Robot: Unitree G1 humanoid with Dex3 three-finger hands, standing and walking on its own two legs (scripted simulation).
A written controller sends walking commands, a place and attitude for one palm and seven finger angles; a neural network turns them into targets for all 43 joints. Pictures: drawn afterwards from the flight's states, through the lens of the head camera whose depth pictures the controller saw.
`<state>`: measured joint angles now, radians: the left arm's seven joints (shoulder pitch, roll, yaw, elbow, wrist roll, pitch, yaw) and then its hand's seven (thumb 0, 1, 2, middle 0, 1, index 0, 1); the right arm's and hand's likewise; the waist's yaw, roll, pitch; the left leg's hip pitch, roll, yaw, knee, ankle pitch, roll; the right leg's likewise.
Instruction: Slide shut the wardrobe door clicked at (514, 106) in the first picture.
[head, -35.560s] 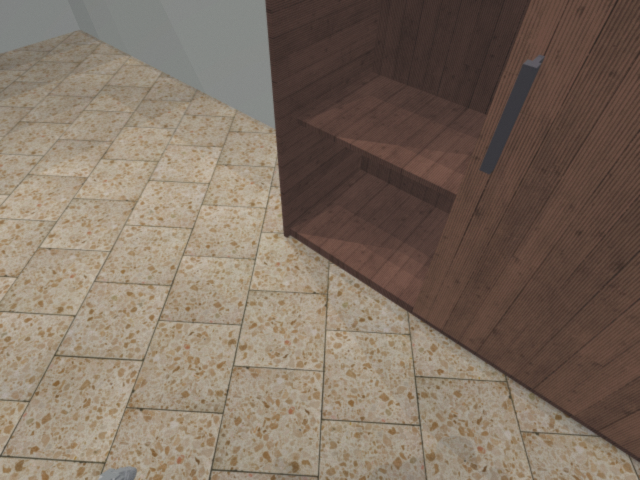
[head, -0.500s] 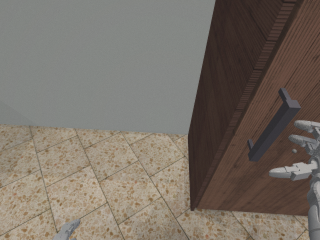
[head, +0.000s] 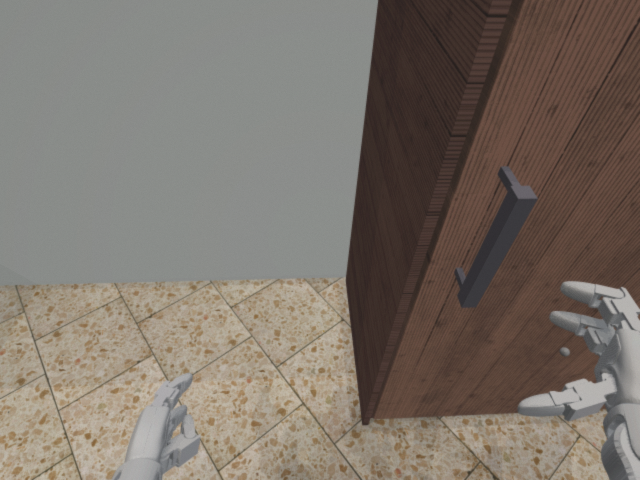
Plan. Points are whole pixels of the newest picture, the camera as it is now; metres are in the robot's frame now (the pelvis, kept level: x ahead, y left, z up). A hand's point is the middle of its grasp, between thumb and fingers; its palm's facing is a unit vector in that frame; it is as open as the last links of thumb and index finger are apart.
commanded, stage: draw the hand back to the body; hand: right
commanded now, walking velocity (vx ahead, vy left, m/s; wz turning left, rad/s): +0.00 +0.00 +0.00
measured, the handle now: (485, 243) +0.40 -0.23 +0.09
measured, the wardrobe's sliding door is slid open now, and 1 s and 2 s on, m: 0.01 0.01 0.01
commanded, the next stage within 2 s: step back with the hand held close in 1.70 s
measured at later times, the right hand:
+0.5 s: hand (583, 358) +0.22 -0.26 +0.12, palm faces +0.08 +1.00 -0.04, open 14.7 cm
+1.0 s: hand (620, 353) +0.21 -0.28 +0.15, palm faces +0.47 +0.83 -0.31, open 12.0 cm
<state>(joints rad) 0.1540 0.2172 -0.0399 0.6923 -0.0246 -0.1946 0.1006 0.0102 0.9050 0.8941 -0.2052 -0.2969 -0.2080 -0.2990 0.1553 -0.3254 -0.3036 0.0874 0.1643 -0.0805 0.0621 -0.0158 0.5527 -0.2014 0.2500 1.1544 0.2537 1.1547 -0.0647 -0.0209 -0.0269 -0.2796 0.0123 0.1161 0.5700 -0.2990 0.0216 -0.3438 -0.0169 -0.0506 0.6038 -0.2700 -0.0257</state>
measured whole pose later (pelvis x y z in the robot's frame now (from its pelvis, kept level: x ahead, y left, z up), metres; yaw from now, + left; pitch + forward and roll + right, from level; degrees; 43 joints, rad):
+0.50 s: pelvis +0.00 +0.02 +0.00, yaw +1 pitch -2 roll +1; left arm 0.22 0.29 -0.03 0.67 -0.07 -0.27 0.11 0.01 0.91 0.89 -0.20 -0.30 -0.21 -0.30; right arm 0.24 -0.41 -0.45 0.07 0.45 -0.05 0.45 -0.02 0.55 -0.20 0.25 1.15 0.25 1.15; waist -0.03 -0.04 -0.02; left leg -0.24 -0.01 0.10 0.58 -0.31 0.04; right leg -0.29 -0.04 -0.06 0.61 -0.28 0.00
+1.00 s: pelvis +0.01 -0.01 +0.01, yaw +1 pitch -5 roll +1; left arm 0.20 0.20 -0.04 0.71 0.01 -0.20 0.07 0.01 0.90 0.89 -0.21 -0.30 -0.21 -0.30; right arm 0.40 -0.32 -0.29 -0.29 0.07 -0.11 -0.15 -0.01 -0.01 -0.47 0.23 0.82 0.23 0.83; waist -0.09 -0.04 0.04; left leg -0.07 0.01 0.09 0.39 -0.23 0.00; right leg -0.13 0.00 -0.08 0.43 -0.21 -0.04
